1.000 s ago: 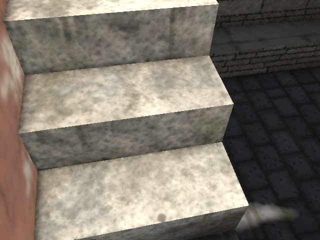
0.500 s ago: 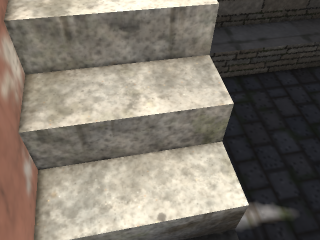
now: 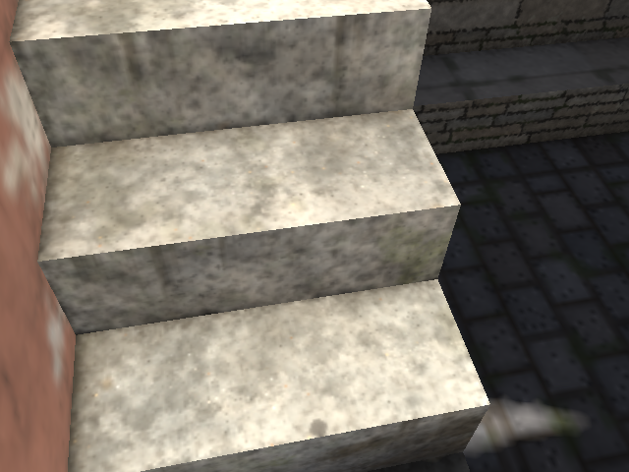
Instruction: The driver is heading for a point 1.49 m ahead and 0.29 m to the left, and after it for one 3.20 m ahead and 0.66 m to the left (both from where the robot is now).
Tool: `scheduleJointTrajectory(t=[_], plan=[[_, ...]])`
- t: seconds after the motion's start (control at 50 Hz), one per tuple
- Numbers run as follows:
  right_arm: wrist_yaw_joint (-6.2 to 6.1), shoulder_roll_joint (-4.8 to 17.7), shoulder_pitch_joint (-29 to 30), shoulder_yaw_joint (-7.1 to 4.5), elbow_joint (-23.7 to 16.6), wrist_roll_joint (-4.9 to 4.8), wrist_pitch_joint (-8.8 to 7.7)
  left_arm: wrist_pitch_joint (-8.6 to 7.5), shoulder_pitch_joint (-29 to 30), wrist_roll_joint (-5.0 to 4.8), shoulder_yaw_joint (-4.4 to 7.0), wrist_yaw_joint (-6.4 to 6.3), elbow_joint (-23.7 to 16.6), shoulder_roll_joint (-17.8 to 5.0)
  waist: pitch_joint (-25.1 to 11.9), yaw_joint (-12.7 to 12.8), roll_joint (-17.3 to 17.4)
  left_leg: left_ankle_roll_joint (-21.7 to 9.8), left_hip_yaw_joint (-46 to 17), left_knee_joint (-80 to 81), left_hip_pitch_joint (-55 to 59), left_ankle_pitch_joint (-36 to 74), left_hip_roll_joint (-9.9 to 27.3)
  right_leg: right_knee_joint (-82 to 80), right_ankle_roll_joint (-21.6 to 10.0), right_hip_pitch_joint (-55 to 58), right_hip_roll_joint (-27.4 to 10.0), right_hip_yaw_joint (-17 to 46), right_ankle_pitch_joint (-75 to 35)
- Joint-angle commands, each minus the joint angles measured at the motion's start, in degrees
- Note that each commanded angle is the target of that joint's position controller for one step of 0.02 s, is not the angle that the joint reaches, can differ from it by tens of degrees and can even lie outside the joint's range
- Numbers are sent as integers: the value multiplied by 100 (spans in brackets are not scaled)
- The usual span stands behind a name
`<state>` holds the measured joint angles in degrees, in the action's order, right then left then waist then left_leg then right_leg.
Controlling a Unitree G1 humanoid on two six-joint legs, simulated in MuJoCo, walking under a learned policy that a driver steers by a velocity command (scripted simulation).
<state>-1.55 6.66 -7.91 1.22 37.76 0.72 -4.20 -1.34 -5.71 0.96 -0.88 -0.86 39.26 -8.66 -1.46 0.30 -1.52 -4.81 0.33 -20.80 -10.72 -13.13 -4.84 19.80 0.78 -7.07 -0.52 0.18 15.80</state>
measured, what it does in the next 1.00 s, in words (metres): stands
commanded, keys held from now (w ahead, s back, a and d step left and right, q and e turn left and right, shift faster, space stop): w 1.00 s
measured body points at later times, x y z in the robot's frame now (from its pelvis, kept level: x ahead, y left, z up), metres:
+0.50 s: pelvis +0.00 +0.00 +0.00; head +0.02 +0.01 +0.45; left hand +0.18 +0.20 -0.10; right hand +0.18 -0.20 -0.09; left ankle -0.03 +0.07 -0.74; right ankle -0.06 -0.13 -0.74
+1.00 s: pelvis +0.00 +0.00 +0.00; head +0.02 +0.01 +0.45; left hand +0.18 +0.21 -0.10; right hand +0.18 -0.20 -0.09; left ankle -0.03 +0.07 -0.74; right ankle -0.06 -0.13 -0.74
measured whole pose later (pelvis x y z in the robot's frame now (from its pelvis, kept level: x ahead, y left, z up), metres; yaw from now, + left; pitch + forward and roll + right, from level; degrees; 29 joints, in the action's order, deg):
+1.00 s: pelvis +0.00 +0.00 +0.00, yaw +0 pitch +3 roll +0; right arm -1.6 6.9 -8.3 1.4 38.7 0.7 -4.3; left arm -1.4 -5.9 1.0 -1.1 -0.8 40.4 -9.0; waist -1.3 0.4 -1.4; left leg -4.6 -0.2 -20.9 -10.5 -13.1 -4.8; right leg 19.7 0.7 -6.8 -0.5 0.1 15.8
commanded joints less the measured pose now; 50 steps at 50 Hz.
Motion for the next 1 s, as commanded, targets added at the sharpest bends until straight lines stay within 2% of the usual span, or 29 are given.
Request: scheduleJointTrajectory(t=[0.02,0.3,0.32,0.66,1.0], plan=[[-9,391,265,-101,-469,-3,-99,-96,343,1,77,-7,-471,-334,-589,4,158,-24,-990,128,511,2191,1110,-44,-84,-1,-587,472,-1562],[-20,360,267,-86,-461,5,-101,-93,314,-17,99,-13,-446,-391,-634,17,168,-18,-1007,169,536,2234,1116,-63,-98,42,-575,469,-1520],[-13,408,270,-98,-445,-4,-99,-95,339,2,76,-10,-445,-343,-557,14,185,-20,-998,131,502,2215,1105,-55,-88,11,-590,470,-1552],[-7,403,255,-90,-423,-7,-103,-99,353,8,68,-4,-417,-347,-512,9,155,-30,-1022,140,431,2089,1101,-61,-97,13,-596,473,-1553],[-11,427,218,-83,-364,-7,-106,-103,312,4,64,-8,-351,-392,-571,16,168,-28,-1025,123,506,2227,1102,-50,-99,55,-596,466,-1601]])
Velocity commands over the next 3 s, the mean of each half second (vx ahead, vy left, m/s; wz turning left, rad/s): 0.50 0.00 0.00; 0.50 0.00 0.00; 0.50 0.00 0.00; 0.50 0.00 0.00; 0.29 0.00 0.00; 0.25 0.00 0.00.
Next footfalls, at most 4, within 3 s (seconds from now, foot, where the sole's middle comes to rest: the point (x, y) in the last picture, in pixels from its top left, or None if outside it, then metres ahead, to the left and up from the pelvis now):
none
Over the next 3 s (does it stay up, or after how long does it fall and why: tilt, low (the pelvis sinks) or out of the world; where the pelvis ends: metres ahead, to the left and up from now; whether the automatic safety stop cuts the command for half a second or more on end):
stays up -0.02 -0.02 0.00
